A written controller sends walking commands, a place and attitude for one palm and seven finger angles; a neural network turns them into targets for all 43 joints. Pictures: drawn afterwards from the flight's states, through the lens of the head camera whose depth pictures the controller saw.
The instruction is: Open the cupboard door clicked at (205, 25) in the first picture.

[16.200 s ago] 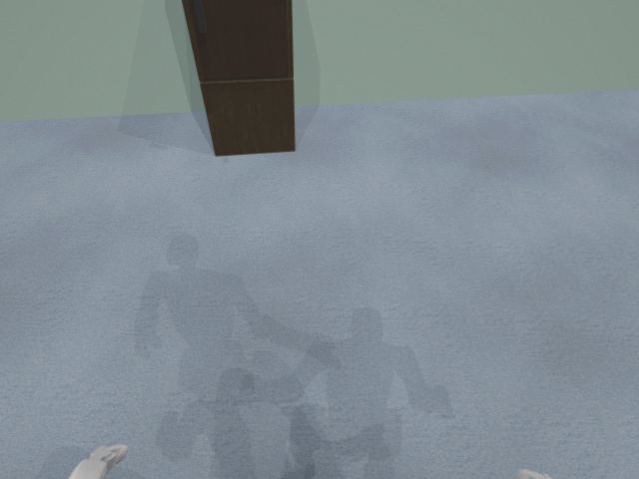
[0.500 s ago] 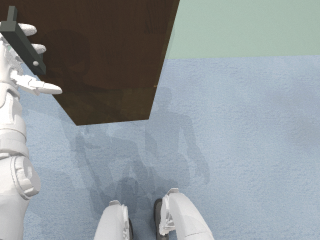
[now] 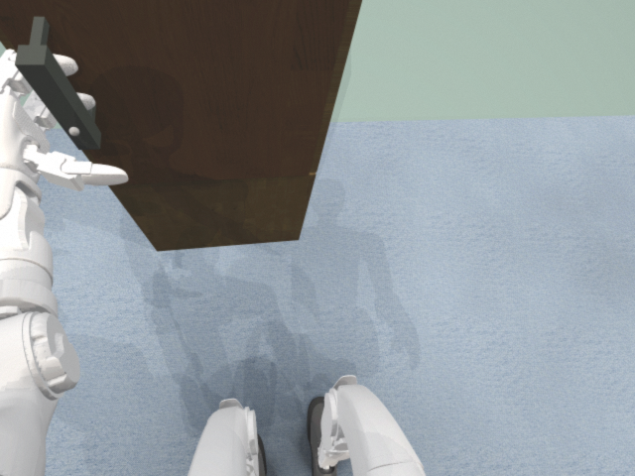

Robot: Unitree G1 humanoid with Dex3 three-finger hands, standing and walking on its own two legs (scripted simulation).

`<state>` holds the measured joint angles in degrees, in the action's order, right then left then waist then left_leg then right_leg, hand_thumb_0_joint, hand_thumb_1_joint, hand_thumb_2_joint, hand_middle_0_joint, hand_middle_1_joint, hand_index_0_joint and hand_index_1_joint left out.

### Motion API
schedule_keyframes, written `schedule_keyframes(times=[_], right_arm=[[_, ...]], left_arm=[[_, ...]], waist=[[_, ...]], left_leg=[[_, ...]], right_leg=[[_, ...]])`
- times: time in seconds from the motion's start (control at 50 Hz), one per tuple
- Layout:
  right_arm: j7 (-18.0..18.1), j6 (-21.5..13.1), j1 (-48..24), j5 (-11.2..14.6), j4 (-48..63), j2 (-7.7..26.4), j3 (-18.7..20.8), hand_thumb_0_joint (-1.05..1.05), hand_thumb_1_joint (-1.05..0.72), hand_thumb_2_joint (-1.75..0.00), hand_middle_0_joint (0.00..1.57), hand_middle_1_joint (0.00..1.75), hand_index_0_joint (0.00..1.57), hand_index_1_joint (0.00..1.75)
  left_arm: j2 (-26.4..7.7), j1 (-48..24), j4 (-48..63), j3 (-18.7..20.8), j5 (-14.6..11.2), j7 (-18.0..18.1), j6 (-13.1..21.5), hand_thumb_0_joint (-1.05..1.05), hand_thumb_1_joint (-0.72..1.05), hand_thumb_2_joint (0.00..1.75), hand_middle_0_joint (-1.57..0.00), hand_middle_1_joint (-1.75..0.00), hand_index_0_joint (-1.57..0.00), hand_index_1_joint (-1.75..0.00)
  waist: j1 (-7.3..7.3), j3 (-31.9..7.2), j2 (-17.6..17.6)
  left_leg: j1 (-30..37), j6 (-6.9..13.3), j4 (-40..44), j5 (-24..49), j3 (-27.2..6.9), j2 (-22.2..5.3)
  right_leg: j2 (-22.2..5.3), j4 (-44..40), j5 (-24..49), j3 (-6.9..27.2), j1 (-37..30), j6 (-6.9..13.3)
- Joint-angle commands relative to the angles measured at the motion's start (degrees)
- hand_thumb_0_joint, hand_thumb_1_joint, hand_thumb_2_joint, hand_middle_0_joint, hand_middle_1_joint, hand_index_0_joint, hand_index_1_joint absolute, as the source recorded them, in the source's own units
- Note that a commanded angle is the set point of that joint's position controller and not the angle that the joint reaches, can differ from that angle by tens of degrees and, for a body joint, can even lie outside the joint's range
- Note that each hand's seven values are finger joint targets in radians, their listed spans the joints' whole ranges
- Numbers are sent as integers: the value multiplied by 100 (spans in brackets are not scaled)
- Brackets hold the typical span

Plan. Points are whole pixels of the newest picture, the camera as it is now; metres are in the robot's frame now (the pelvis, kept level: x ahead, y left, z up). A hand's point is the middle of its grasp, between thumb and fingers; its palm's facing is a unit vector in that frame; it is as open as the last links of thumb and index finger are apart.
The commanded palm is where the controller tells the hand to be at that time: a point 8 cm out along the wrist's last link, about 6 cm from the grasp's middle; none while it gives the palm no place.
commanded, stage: close the thumb around the handle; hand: left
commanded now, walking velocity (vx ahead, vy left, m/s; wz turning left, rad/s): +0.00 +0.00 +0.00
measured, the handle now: (66, 88) +0.57 +0.25 +0.03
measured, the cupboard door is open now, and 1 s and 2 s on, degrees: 0 7 50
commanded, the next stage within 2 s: pull the door open along its arc in 0.54 s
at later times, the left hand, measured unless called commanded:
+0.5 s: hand (78, 130) +0.51 +0.23 +0.04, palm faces +0.04 -1.00 -0.03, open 6.4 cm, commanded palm +0.49 +0.26 +0.03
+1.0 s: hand (85, 158) +0.47 +0.22 +0.04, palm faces +0.03 -1.00 -0.03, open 6.4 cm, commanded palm +0.42 +0.26 +0.03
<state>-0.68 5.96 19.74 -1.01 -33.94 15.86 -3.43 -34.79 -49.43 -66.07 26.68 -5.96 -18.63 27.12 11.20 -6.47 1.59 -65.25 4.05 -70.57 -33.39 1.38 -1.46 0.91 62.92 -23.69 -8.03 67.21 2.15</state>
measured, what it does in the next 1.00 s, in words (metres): stands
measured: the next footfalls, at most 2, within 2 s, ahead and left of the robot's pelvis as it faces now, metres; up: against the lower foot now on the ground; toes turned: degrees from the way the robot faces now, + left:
none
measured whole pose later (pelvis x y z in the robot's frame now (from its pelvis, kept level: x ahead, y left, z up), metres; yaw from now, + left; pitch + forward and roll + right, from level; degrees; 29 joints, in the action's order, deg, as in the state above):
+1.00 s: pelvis +0.01 +0.00 +0.01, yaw -1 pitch +26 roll -4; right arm -2.0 7.1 20.4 0.5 -31.5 14.7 -2.5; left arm -27.6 -34.3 -51.4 24.7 -10.1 -16.9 26.0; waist 9.4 -7.8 1.5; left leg -59.6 4.3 -66.1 -32.8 3.3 -1.7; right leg 1.7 59.5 -23.0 -5.7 62.8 1.7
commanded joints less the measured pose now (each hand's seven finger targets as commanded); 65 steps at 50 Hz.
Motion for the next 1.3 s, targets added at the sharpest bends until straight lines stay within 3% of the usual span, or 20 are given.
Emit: schedule_keyframes(times=[0.0,0.06,0.08,0.16,0.24,0.32,0.42,0.48,0.56,0.64,0.72,0.86,1.0,1.06,1.08,1.1,1.16,1.18,1.26,1.28], right_arm=[[49,-55,1128,-11,117,1153,390,0,-90,-90,20,30,20,30],[76,-69,1125,-10,156,1171,380,0,-90,-90,20,30,20,30],[70,-71,1132,-18,164,1161,386,0,-90,-90,20,30,20,30],[29,-48,1161,-26,157,1148,413,0,-90,-90,20,30,20,30],[28,-21,1158,-12,139,1147,415,0,-90,-90,20,30,20,30],[27,-17,1145,-9,126,1113,411,0,-90,-90,20,30,20,30],[13,-23,1142,-19,126,1106,420,0,-90,-90,20,30,20,30],[43,-31,1163,-26,139,1132,406,0,-90,-90,20,30,20,30],[59,-41,1142,-23,179,1128,399,0,-90,-90,20,30,20,30],[43,-34,1104,-16,203,1093,369,0,-90,-90,20,30,20,30],[14,-32,1104,-7,277,1105,425,0,-90,-90,20,30,20,30],[-59,-1,904,100,535,1034,453,0,-90,-90,20,30,20,30],[-133,-111,609,218,863,874,550,0,-90,-90,20,30,20,30],[-171,-217,438,242,929,816,605,0,-90,-90,20,30,20,30],[-184,-266,388,249,989,788,619,0,-90,-90,20,30,20,30],[-206,-340,198,214,1072,643,631,0,-90,-90,20,30,20,30],[-368,-482,20,161,1026,592,649,0,-90,-90,20,30,20,30],[-379,-494,-8,132,1036,588,664,0,-90,-90,20,30,20,30],[-453,-500,-238,-22,1115,406,669,0,-90,-90,20,30,20,30],[-462,-504,-290,-62,1148,390,677,0,-90,-90,20,30,20,30]], left_arm=[[-1378,-2222,1048,74,-137,9,375,0,0,52,-34,-125,-34,-125],[-1591,-2285,1022,188,-81,44,348,0,17,59,-35,-127,-35,-127],[-1545,-2335,1194,145,-77,47,399,0,23,61,-35,-128,-35,-128],[-1471,-2104,1386,171,-124,48,432,0,45,71,-37,-130,-37,-130],[-1382,-2037,1241,143,-160,60,354,0,68,80,-38,-133,-38,-133],[-1324,-2005,1268,89,-128,77,376,0,90,90,-40,-135,-40,-135],[-1205,-1999,1246,8,-119,94,439,0,90,90,-40,-135,-40,-135],[-1446,-2002,1074,219,-126,144,409,0,90,90,-40,-135,-40,-135],[-1645,-2033,1107,317,-59,133,392,0,90,90,-40,-135,-40,-135],[-1289,-2092,1082,57,-107,91,361,0,90,90,-40,-135,-40,-135],[-1366,-1544,1312,229,-160,77,382,0,90,90,-40,-135,-40,-135],[-1038,-240,2012,108,-341,41,274,0,90,90,-40,-135,-40,-135],[-192,1938,3228,-235,-646,116,240,0,90,90,-40,-135,-40,-135],[295,2533,3806,-519,-764,263,281,0,90,90,-40,-135,-40,-135],[501,2966,4008,-608,-824,323,305,0,90,90,-40,-135,-40,-135],[929,3074,4440,-102,-1204,1099,359,0,90,90,-40,-135,-40,-135],[2009,3879,4784,-964,-955,2106,345,0,90,90,-40,-135,-40,-135],[1964,4131,4921,-942,-834,2390,381,0,90,90,-40,-135,-40,-135],[2658,4628,5700,-1514,-236,3503,503,0,90,90,-40,-135,-40,-135],[2692,4885,5848,-1576,-92,3758,512,0,90,90,-40,-135,-40,-135]], waist=[[91,-2973,977],[48,-3020,962],[14,-3189,1254],[-60,-3441,1263],[0,-3166,945],[-26,-3118,1170],[-11,-3136,1182],[8,-2926,841],[-47,-3097,951],[34,-2938,968],[-166,-3375,1055],[-446,-3322,726],[-790,-3050,635],[-802,-2820,448],[-856,-2755,507],[-1150,-2630,565],[-1020,-2312,253],[-1080,-2252,-56],[-1241,-2423,223],[-1270,-2478,-44]], left_leg=[[2158,-344,812,3164,-809,-82],[1955,-315,833,2969,-795,-43],[2202,-361,816,3220,-814,-55],[2583,-456,793,3836,-886,-109],[2287,-382,848,3467,-843,-96],[2472,-442,862,3732,-861,-114],[2541,-451,854,3703,-856,-110],[2105,-363,867,3377,-814,-74],[2044,-368,844,3372,-783,-54],[1995,-341,815,3296,-755,-54],[2334,-401,837,3742,-773,-75],[2193,-330,1099,3557,-613,-33],[2370,-370,1427,4038,-429,-32],[2323,-369,1492,3934,-370,-24],[2386,-393,1499,4093,-364,-32],[2225,-492,1566,4076,-313,-15],[2231,-623,1565,3968,-333,-59],[2158,-622,1572,3970,-344,-63],[2243,-672,1497,4022,-263,-9],[2198,-646,1466,3975,-268,0]], right_leg=[[159,-406,1418,523,-1496,-105],[139,-375,1387,547,-1660,-95],[134,-331,1445,542,-1550,-76],[152,-346,1615,495,-1550,-88],[159,-416,1573,499,-1660,-111],[156,-412,1598,484,-1534,-96],[166,-420,1527,485,-1457,-94],[165,-400,1593,515,-1687,-86],[142,-354,1649,545,-1824,-94],[141,-370,1612,549,-1692,-107],[145,-361,1788,533,-1851,-96],[158,-548,1943,570,-2474,-107],[158,-729,2286,540,-2928,-95],[148,-767,2283,528,-3006,-113],[147,-742,2349,496,-2978,-90],[116,-725,2299,431,-2945,-83],[95,-652,2124,352,-2754,-68],[98,-620,2173,342,-2876,-44],[8,-455,2397,411,-3021,18],[25,-454,2456,422,-3125,31]])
